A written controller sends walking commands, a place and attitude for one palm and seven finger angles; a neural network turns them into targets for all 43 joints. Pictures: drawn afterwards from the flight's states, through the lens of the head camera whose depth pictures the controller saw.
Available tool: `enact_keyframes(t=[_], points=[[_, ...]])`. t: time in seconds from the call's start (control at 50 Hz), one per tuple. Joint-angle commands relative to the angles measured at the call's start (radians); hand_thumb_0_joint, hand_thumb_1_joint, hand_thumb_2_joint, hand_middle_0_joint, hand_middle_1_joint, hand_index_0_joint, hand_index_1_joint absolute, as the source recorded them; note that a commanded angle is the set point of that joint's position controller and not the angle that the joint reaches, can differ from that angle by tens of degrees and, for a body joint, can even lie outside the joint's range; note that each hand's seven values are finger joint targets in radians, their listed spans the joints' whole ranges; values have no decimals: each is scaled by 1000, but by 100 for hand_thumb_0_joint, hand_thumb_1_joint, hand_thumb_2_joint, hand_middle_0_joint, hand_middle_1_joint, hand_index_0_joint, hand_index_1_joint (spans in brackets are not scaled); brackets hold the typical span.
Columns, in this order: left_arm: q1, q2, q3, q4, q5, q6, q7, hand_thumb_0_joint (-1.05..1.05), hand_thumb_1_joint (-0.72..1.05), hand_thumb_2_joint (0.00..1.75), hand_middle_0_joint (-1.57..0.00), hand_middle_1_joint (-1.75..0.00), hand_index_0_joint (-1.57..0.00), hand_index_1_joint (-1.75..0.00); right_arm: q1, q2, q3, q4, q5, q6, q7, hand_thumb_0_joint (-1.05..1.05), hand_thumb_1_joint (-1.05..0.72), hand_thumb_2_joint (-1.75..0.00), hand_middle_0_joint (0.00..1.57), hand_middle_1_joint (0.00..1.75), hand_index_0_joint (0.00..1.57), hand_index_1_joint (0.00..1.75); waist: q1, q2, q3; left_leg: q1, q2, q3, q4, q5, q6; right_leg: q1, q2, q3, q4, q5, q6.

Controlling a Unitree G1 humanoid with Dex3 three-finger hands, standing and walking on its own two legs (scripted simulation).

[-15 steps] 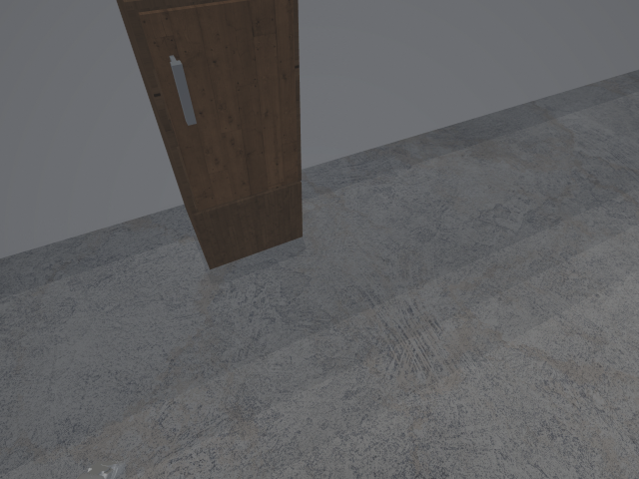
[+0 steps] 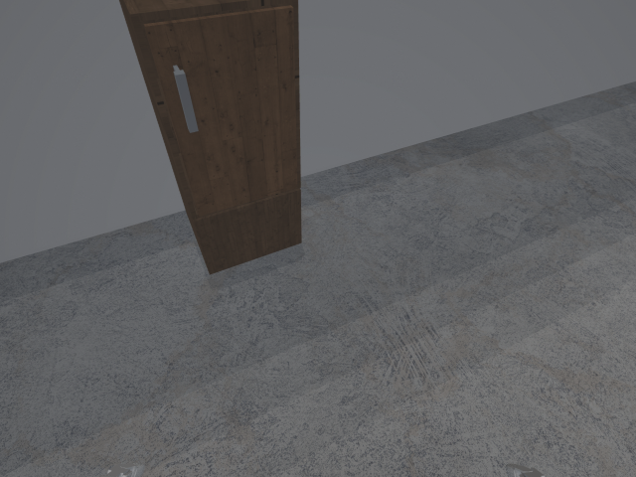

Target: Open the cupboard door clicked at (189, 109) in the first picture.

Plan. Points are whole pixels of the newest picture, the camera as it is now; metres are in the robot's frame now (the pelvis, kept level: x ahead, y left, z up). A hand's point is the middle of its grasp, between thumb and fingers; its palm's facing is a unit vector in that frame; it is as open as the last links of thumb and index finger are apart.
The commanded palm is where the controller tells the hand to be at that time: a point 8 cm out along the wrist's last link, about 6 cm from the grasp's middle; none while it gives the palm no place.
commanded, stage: stand and wait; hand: left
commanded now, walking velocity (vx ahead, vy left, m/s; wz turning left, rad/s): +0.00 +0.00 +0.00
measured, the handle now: (184, 99) +0.95 +0.40 -0.01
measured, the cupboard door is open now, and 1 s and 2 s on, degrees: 0 0 0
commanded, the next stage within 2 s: look at it before walking up in 0.52 s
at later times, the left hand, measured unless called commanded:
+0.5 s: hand out of the picture +0.06 +0.24 -0.15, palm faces -0.03 -0.94 -0.34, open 7.4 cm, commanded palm none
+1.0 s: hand out of the picture +0.05 +0.23 -0.15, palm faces -0.04 -0.95 -0.32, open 7.4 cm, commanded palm none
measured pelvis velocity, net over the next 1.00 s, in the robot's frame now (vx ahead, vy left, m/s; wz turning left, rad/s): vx -0.03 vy -0.01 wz -0.01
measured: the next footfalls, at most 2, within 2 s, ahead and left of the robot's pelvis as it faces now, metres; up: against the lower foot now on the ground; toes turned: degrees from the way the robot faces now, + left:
none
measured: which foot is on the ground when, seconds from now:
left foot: down 0.00-1.00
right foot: down 0.00-1.00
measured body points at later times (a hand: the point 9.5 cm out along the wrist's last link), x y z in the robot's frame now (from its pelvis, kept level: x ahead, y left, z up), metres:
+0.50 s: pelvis -0.02 -0.01 +0.00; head -0.02 -0.01 +0.45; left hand +0.06 +0.28 -0.13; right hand +0.06 -0.31 -0.13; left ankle -0.03 +0.11 -0.74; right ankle -0.02 -0.13 -0.74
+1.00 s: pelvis -0.03 -0.01 +0.01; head -0.02 -0.01 +0.46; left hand +0.05 +0.28 -0.13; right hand +0.04 -0.31 -0.13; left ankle -0.03 +0.11 -0.74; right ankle -0.02 -0.13 -0.74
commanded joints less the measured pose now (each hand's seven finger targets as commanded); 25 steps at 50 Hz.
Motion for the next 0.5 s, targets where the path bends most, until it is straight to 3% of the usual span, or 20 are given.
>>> enact_keyframes(t=[0.0, 0.32, 0.48], points=[[-32, 213, 51, -63, -1, -24, 19, 0, 90, 90, -20, -30, -20, -30, -38, -207, -52, -55, -1, -19, -13, 0, -90, -90, 20, 30, 20, 30, -3, 5, -74, 32, 121, -82, -53, 325, 30, 24, -94, 71, -54, 319, -49], [-20, 219, 47, -9, -5, -29, 17, 0, 90, 90, -20, -30, -20, -30, -11, -211, -42, 11, 4, -17, -10, 0, -90, -90, 20, 30, 20, 30, -2, 2, -57, 30, 127, -87, -95, 251, 21, 41, -99, 94, -105, 282, -52], [-25, 219, 44, 2, -3, -28, 14, 0, 90, 90, -20, -30, -20, -30, -3, -214, -40, 26, 4, -14, -7, 0, -90, -90, 20, 30, 20, 30, -2, 1, -24, 15, 126, -93, -120, 171, 18, 8, -95, 107, -140, 175, -50]])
